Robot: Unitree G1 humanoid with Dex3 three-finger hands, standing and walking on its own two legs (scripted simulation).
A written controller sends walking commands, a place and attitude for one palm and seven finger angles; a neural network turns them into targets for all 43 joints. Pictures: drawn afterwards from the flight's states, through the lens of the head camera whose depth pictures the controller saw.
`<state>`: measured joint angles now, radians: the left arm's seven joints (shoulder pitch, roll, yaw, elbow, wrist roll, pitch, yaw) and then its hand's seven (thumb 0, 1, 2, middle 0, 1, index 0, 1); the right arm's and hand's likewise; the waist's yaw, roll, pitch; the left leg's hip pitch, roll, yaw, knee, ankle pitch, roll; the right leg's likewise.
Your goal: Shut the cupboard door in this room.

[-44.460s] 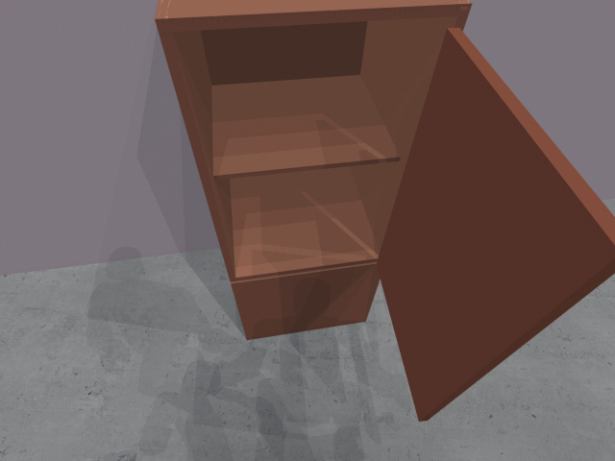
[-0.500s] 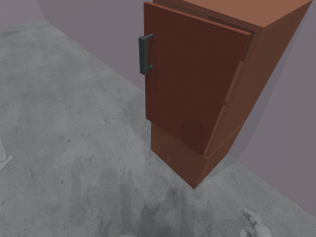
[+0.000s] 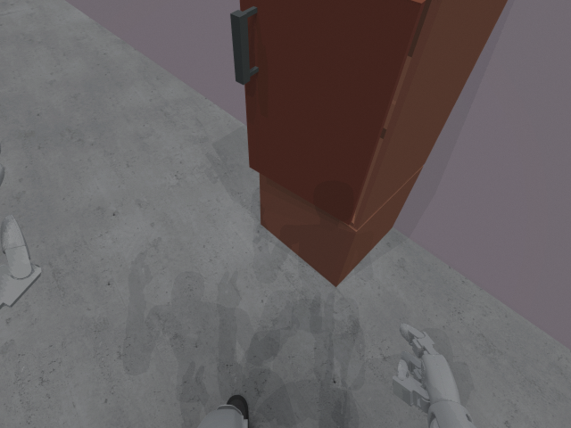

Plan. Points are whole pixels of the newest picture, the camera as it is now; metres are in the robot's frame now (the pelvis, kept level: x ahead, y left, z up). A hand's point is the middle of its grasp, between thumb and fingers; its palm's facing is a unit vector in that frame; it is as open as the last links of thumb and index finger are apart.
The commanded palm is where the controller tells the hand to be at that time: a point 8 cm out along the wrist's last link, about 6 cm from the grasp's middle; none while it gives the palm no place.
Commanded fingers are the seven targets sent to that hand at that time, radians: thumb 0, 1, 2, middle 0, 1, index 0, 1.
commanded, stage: stop stepping back and stand still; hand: left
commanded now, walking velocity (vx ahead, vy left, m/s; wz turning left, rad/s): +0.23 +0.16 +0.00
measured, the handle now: (247, 46) +0.83 +0.17 +0.08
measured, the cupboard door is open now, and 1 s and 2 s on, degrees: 7 7 7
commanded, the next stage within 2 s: let the arm hang, fingers relaxed in 0.78 s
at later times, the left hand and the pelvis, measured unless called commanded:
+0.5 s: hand out of the picture +0.11 +0.27 +0.18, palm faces +0.45 -0.81 -0.39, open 7.5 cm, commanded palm +0.04 +0.31 +0.19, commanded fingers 0.00 0.90 0.90 -0.20 -0.30 -0.20 -0.30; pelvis -0.10 +0.01 +0.02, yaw +0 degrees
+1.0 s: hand (50, 418) +0.12 +0.28 +0.01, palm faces +0.19 -0.89 -0.41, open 7.4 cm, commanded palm none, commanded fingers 0.00 0.90 0.90 -0.20 -0.30 -0.20 -0.30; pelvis -0.10 +0.05 +0.00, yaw +3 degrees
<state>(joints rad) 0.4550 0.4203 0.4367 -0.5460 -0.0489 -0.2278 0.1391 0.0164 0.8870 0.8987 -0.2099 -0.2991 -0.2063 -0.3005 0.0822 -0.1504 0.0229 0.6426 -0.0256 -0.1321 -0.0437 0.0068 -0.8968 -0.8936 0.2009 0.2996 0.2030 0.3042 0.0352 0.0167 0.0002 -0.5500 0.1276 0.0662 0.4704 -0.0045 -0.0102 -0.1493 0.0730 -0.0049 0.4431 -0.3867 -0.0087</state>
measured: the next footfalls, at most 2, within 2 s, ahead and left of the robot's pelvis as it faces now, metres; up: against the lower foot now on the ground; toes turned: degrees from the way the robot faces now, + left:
left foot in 0.24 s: +0.01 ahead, +0.09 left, +0.00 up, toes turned +3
left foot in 0.90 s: -0.05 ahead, +0.15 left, +0.00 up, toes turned +6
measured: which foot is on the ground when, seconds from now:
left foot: down 0.00-0.00, up 0.02-0.22, down 0.24-0.58, up 0.60-0.88, down 0.90-1.00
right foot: down 0.00-1.00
